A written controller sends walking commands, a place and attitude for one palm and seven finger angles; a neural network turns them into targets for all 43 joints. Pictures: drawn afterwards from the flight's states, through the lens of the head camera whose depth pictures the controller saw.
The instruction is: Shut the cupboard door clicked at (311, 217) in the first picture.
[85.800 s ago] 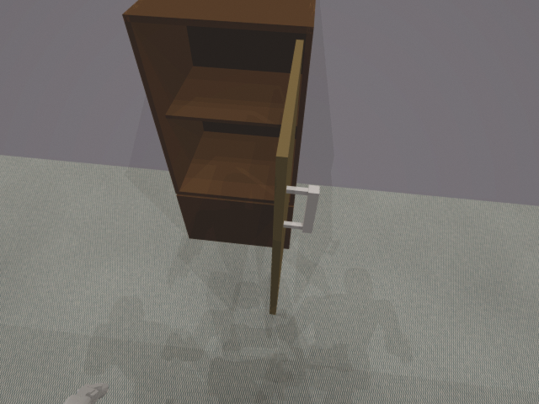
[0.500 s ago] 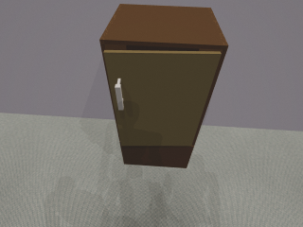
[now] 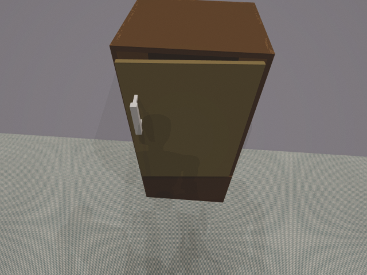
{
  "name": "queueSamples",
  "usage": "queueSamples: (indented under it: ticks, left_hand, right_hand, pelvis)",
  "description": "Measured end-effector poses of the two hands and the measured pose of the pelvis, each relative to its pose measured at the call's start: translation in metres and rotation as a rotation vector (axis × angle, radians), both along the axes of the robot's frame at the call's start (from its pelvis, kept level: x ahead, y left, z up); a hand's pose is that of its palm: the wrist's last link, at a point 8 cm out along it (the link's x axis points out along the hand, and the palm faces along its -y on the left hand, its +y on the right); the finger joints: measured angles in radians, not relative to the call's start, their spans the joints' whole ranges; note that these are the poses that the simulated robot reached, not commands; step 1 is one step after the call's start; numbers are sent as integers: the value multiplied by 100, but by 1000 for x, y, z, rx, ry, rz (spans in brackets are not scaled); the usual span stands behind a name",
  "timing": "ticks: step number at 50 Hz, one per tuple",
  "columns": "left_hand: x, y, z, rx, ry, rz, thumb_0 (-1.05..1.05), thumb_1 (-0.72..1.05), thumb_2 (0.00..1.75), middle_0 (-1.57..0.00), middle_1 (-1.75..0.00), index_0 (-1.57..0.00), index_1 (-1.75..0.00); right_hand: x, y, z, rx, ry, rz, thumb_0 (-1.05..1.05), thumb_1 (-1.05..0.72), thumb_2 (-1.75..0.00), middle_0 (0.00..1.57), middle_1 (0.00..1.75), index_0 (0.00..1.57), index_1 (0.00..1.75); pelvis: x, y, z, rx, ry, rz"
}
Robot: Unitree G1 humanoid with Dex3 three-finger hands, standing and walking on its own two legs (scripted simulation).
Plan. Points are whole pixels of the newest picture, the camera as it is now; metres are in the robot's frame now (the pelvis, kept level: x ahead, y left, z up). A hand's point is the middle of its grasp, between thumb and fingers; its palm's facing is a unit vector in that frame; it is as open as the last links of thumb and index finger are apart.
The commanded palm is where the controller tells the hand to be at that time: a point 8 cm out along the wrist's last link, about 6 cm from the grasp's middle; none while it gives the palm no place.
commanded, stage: come to a stop and stand still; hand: left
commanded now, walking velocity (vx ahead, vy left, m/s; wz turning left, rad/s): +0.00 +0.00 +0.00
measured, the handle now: (137, 115) +0.57 +0.19 -0.02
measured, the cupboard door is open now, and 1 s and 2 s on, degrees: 4 4 4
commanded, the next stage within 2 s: look again from close up in 0.48 s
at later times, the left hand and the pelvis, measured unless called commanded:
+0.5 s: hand out of the picture +0.00 +0.15 -0.18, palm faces +0.03 -0.98 -0.19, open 7.3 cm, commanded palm none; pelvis +0.03 -0.01 +0.00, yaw -1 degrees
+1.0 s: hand out of the picture -0.02 +0.15 -0.18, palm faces +0.04 -0.98 -0.17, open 7.3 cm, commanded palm none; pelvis +0.02 +0.00 +0.00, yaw +0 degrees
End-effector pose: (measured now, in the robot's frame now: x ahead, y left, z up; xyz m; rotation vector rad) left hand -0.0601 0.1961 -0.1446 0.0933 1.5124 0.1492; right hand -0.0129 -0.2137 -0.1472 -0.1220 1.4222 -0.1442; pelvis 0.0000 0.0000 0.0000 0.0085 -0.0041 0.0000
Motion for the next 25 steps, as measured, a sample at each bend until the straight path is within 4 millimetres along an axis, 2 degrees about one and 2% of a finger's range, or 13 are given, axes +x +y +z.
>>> queueSamples:
  ticks: [13, 19, 25]
  left_hand:
    - [47, -4, -3, 14, -74, -23, 0, 91, 90, -19, -30, -20, -30]
    - [56, -1, -2, 28, -81, -24, 0, 91, 90, -19, -30, -20, -30]
    - [56, 4, -2, 38, -72, -20, 0, 91, 90, -19, -30, -20, -30]
  right_hand:
    - [35, -17, 1, -24, -41, 12, 1, -93, -90, 19, 30, 20, 30]
    - [45, -19, 1, -28, -54, 16, 0, -92, -90, 19, 30, 20, 30]
    - [51, -19, 0, -29, -58, 18, 0, -92, -90, 19, 30, 20, 30]
  pelvis:
    - [18, -9, -1, 6, -7, -8]
    - [24, -11, -1, 9, -11, -9]
    - [27, -11, -1, 11, -15, -10]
